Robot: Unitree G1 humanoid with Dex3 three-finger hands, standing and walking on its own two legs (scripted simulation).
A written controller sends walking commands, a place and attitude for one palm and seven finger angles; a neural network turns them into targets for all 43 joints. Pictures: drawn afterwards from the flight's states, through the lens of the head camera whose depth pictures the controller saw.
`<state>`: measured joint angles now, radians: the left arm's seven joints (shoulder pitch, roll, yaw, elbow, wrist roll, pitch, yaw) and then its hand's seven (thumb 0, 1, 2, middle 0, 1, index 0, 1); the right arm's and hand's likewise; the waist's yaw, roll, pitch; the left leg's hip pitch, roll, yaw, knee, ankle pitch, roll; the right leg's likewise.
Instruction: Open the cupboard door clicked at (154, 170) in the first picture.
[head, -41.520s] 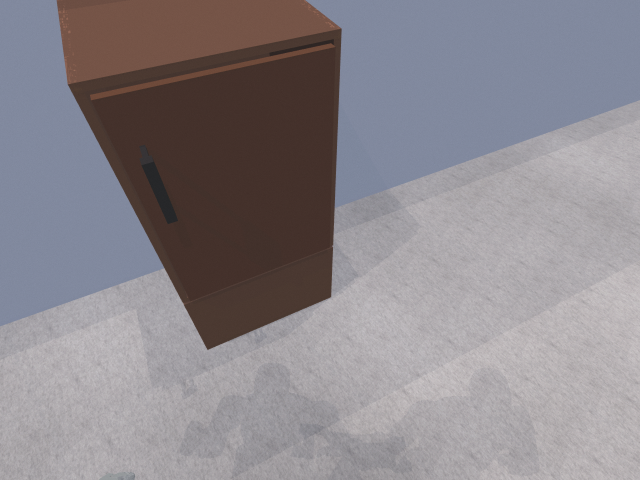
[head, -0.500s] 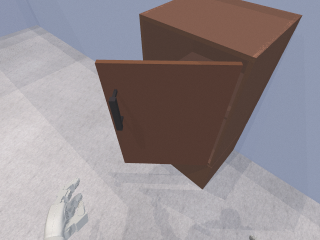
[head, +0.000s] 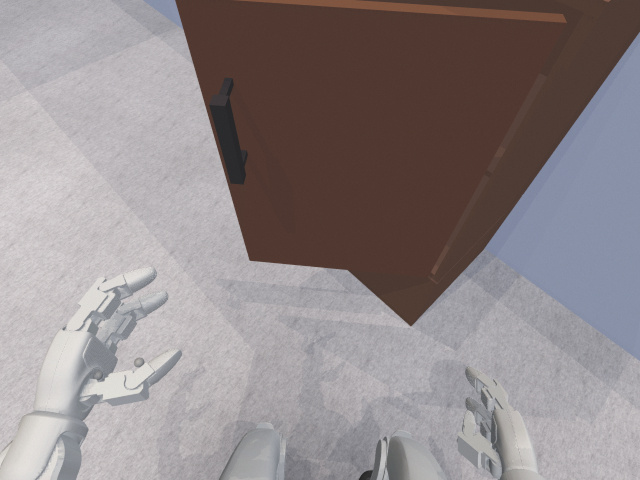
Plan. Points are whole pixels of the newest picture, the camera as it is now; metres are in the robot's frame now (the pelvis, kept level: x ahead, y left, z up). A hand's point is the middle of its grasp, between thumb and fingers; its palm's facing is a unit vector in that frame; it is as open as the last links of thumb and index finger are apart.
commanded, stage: raise the hand with hooked fingers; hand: left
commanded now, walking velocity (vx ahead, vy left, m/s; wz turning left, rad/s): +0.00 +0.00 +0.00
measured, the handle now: (233, 134) +0.55 +0.18 +0.08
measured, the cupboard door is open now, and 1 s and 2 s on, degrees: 40 40 40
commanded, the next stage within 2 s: move the hooked fingers beside the handle in 1.42 s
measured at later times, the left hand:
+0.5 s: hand (101, 324) +0.26 +0.26 +0.07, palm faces +0.01 -1.00 -0.06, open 13.1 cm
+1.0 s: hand (76, 264) +0.31 +0.30 +0.09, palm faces +0.01 -1.00 -0.05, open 14.0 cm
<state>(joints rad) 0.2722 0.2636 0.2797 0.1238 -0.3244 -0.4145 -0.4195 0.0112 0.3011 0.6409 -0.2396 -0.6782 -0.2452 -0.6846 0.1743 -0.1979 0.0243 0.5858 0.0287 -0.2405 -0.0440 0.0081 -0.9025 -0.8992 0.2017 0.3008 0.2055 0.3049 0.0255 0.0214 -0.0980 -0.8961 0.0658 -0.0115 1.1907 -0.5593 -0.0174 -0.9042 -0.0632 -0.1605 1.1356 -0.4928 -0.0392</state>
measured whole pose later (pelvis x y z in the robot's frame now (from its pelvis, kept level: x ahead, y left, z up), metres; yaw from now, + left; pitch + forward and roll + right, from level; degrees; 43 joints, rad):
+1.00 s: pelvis +0.02 +0.03 +0.04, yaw -1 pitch +13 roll -2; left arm -0.03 0.42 0.45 0.44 -0.35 -0.32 -0.51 -0.01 -0.50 0.30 -0.30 -1.19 -0.30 -1.20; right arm 0.29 -0.28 0.04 0.58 0.03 -0.22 -0.06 0.01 -0.90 -0.90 0.20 0.30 0.21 0.31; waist -0.02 0.01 -0.08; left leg -0.71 0.04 0.04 0.97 -0.49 0.02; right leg -0.73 -0.06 -0.12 0.91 -0.40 0.00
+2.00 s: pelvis +0.01 +0.01 +0.04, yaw -2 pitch +14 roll -1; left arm -0.28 0.42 0.44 0.69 -0.28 -0.36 -0.46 -0.01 -0.50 0.30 -0.30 -1.20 -0.30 -1.20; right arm 0.32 -0.28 0.03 0.59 0.03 -0.15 -0.06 0.01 -0.90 -0.90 0.20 0.30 0.21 0.30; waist -0.06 0.01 -0.08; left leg -0.74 0.05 0.05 0.95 -0.46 0.01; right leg -0.78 -0.05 -0.10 0.92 -0.39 -0.01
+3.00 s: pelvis +0.00 +0.03 +0.02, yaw -3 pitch +20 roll -2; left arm -0.73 0.53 0.47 1.09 -0.15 -0.42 -0.39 -0.01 -0.50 0.30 -0.30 -1.20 -0.30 -1.20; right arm 0.37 -0.28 0.04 0.62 0.00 0.02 -0.03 0.00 -0.90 -0.90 0.20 0.30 0.21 0.30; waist -0.13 0.00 -0.10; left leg -0.91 0.06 0.05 1.06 -0.50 0.02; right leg -0.94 -0.04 -0.09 0.98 -0.39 0.00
